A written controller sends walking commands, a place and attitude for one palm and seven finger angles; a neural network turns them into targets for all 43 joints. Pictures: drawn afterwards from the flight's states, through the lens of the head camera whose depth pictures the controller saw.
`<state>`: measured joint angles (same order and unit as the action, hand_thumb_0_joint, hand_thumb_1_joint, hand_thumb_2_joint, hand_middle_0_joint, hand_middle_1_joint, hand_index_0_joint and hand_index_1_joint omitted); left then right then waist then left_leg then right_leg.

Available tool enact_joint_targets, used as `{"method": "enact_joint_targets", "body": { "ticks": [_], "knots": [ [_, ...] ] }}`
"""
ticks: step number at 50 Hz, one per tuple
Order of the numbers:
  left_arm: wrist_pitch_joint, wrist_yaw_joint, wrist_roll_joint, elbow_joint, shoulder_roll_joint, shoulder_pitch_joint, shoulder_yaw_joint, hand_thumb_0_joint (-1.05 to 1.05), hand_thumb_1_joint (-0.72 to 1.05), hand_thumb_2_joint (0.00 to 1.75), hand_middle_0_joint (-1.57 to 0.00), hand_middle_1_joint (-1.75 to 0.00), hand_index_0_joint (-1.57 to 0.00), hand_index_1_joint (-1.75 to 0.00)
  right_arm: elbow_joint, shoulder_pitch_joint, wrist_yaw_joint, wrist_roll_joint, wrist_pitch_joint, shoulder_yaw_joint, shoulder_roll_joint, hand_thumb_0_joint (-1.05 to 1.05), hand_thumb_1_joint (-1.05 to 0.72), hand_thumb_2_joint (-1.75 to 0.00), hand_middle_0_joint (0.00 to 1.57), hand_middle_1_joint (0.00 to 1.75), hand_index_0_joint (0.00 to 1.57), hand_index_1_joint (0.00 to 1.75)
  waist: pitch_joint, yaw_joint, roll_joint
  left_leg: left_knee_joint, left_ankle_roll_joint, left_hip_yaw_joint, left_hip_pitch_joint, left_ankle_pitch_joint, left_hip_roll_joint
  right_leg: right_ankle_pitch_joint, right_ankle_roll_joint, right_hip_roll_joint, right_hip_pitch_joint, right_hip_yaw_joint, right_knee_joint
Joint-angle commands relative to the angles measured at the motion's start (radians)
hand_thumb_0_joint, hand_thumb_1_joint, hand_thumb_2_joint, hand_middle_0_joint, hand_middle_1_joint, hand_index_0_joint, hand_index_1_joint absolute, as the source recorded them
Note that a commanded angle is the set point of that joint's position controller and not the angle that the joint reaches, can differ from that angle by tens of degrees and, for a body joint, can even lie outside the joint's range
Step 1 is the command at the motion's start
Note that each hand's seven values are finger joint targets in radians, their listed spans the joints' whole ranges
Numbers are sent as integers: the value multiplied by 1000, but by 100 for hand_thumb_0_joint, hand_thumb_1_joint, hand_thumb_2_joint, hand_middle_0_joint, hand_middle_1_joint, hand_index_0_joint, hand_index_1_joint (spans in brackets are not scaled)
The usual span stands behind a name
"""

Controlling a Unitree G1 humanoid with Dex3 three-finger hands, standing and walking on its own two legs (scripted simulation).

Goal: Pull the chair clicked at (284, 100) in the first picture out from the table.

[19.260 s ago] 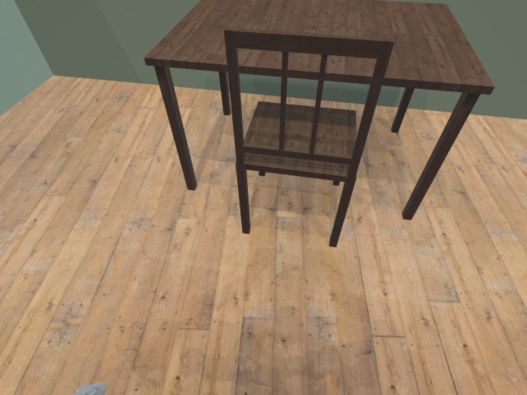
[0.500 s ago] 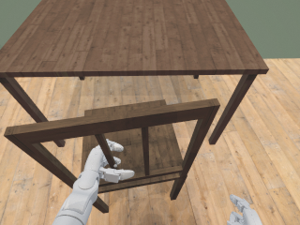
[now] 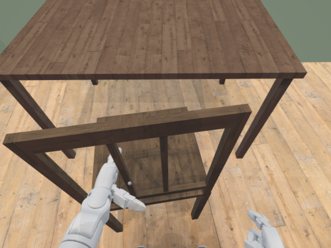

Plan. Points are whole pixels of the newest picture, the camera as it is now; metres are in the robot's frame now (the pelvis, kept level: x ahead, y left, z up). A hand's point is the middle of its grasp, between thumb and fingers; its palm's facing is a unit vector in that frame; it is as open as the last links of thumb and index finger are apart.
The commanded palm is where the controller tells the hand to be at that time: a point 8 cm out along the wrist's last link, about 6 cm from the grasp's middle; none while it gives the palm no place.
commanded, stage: draw the fingers out of the gap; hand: left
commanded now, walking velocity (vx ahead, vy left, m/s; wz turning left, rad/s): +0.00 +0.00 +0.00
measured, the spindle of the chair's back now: (125, 174) +0.31 +0.12 -0.03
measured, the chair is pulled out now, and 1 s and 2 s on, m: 0.18 0.18 0.18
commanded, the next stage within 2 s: draw the hand back to the body in 0.78 s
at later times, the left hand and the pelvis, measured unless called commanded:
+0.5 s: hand (126, 217) +0.21 +0.10 -0.04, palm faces -0.08 -0.98 -0.16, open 17.5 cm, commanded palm +0.19 +0.15 -0.02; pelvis +0.01 -0.01 -0.01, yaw +1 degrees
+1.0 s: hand (120, 242) +0.15 +0.11 -0.02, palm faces +0.01 -1.00 -0.04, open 17.5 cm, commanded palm +0.13 +0.17 +0.01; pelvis +0.00 -0.01 -0.03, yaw +2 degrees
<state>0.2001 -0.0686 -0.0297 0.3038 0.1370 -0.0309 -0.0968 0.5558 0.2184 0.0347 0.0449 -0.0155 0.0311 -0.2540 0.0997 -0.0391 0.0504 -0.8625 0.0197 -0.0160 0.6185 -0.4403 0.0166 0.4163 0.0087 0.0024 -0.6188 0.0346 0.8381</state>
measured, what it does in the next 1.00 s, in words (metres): stands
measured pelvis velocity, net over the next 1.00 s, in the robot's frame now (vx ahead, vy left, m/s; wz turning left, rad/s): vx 0.00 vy -0.01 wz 0.03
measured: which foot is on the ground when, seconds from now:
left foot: down 0.00-1.00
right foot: down 0.00-1.00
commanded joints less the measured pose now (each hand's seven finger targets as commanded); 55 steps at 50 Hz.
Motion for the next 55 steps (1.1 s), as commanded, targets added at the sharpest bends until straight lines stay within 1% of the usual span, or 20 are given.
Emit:
{"method": "enact_joint_targets", "body": {
  "ticks": [1,3,5,6,8,11,15,16,19,22,29,30,32,34,37,45,46,47,50,55],
  "knots": [
    [-40,-4,7,-120,64,-115,48,0,-55,20,0,0,0,0,-132,-35,10,-8,-48,-52,-124,0,-90,-90,20,30,20,30,212,-26,-95,80,7,-14,-118,361,-18,-321,4,-1,103,24,-83],
    [-49,5,4,-163,52,-66,34,0,-55,20,0,0,0,0,-154,-43,3,-7,-42,-55,-126,0,-90,-90,20,30,20,30,236,-13,-116,78,13,-8,-101,344,-16,-315,4,-3,122,18,-82],
    [-67,3,7,-286,80,-51,38,0,-55,20,0,0,0,0,-179,-45,2,-4,-47,-58,-119,0,-90,-90,20,30,20,30,299,-2,-29,75,9,-4,-136,371,-14,-328,10,-6,144,11,-71],
    [-68,1,7,-317,72,4,29,0,-55,20,0,0,0,0,-191,-44,4,-4,-49,-58,-115,0,-90,-90,20,30,20,30,311,5,-31,68,10,-2,-142,384,-13,-338,10,-6,152,12,-67],
    [-68,-7,7,-338,86,48,33,0,-55,20,0,0,0,0,-196,-45,6,-4,-50,-52,-117,0,-90,-90,20,30,20,30,263,-6,-58,65,12,-6,-108,359,-14,-328,8,-6,134,12,-69],
    [-72,-13,10,-396,91,135,31,0,-55,20,0,0,0,0,-211,-42,10,-4,-57,-53,-114,0,-90,-90,20,30,20,30,258,-3,-53,55,14,-6,-98,345,-11,-317,7,-5,126,11,-63],
    [-65,-14,11,-467,80,190,-6,0,-55,20,0,0,0,0,-223,-34,16,-4,-73,-49,-113,0,-90,-90,20,30,20,30,247,-21,-62,36,18,-13,-92,330,-9,-311,3,-5,108,12,-59],
    [-63,-12,13,-475,87,220,-1,0,-55,20,0,0,0,0,-226,-32,19,-5,-75,-48,-117,0,-90,-90,20,30,20,30,235,-18,-80,35,17,-16,-81,329,-8,-307,3,-5,104,16,-55],
    [-62,-6,11,-533,71,277,-31,0,-55,20,0,0,0,0,-239,-35,23,-6,-90,-45,-112,0,-90,-90,20,30,20,30,237,-18,-49,26,18,-20,-81,319,-3,-292,4,-7,95,16,-49],
    [-56,-2,18,-559,78,360,-35,0,-55,20,0,0,0,0,-251,-31,26,-6,-100,-45,-114,0,-90,-90,20,30,20,30,223,-21,-84,12,19,-24,-61,319,-4,-289,3,-6,81,19,-43],
    [-45,-6,36,-641,75,474,-55,0,-55,20,0,0,0,0,-282,-32,30,-9,-105,-40,-101,0,-90,-90,20,30,20,30,197,-16,-73,-4,22,-26,-23,259,5,-233,3,-7,52,19,-31],
    [-47,-8,40,-663,97,468,-39,0,-55,20,0,0,0,0,-284,-30,31,-8,-103,-40,-103,0,-90,-90,20,30,20,30,196,-17,-55,-5,20,-28,-24,255,4,-223,5,-6,42,21,-26],
    [-43,-8,40,-668,99,497,-34,0,-55,20,0,0,0,0,-290,-32,34,-10,-105,-40,-101,0,-90,-90,20,30,20,30,190,-14,-82,-10,22,-29,-7,241,5,-209,5,-4,44,19,-27],
    [-50,-2,38,-698,101,550,-31,0,-55,20,0,0,0,0,-297,-30,37,-9,-107,-42,-95,0,-90,-90,20,30,20,30,212,-8,-55,-18,22,-24,-11,251,8,-224,6,-6,51,16,-20],
    [-45,6,37,-695,102,596,-31,0,-55,20,0,0,0,0,-300,-36,40,-7,-107,-43,-93,0,-90,-90,20,30,20,30,180,-12,-70,-25,24,-26,15,228,9,-201,6,-3,34,15,-25],
    [-74,28,37,-773,80,743,-67,0,-55,20,0,0,0,0,-313,-31,42,-3,-130,-54,-82,0,-90,-90,20,30,20,30,186,-8,-60,-40,24,-28,18,241,8,-206,6,-1,13,26,-3],
    [-213,38,-90,-908,17,645,-23,0,-55,20,0,0,0,0,-302,-26,44,-7,-163,-52,-74,0,-90,-90,20,30,20,30,166,-14,-108,-81,13,-34,42,234,14,-209,6,13,-32,59,20],
    [-278,43,-78,-861,70,665,7,0,-55,20,0,0,0,0,-270,-27,44,-9,-185,-57,-78,0,-90,-90,20,30,20,30,168,-5,-99,-98,13,-30,56,227,13,-200,12,14,-44,47,36],
    [-431,68,-116,-877,99,698,76,0,-55,20,0,0,0,0,-244,-24,28,-4,-221,-69,-67,0,-90,-90,20,30,20,30,198,18,-4,-111,0,-25,59,216,12,-161,19,13,-67,41,68],
    [-670,145,-137,-813,80,731,87,0,-55,20,0,0,0,0,-211,-75,-21,-3,-245,-85,-58,0,-90,-90,20,30,20,30,181,24,-23,-168,-7,-31,152,169,4,-105,21,18,-149,37,129]
  ]
}}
